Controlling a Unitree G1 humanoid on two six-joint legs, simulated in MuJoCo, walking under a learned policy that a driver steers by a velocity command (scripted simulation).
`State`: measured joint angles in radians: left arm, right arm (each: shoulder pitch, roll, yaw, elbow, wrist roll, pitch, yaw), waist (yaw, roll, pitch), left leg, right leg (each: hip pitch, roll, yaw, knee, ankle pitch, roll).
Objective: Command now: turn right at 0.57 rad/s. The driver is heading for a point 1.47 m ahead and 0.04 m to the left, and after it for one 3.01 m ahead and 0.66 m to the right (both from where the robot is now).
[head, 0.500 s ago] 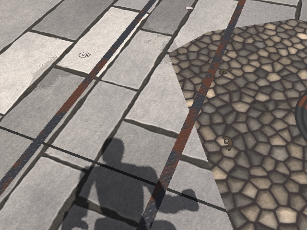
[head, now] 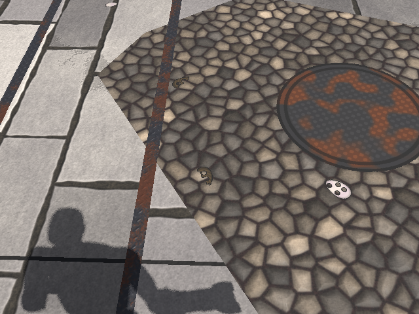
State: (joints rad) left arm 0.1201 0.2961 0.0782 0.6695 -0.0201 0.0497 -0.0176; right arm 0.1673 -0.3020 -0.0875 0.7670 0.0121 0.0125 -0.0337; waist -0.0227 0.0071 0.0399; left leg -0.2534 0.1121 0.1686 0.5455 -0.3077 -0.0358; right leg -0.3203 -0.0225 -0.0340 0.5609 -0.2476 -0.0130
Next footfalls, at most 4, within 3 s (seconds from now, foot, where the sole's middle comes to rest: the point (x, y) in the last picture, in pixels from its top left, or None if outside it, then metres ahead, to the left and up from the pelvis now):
0.46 left None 0.08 0.12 -0.77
1.48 left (212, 313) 0.45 0.03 -0.77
2.02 right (297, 239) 0.69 -0.27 -0.77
2.56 left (229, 167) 1.00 -0.05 -0.77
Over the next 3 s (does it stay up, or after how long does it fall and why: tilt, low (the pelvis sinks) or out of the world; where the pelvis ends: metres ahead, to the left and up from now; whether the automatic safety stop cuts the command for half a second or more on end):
stays up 1.08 -0.12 0.01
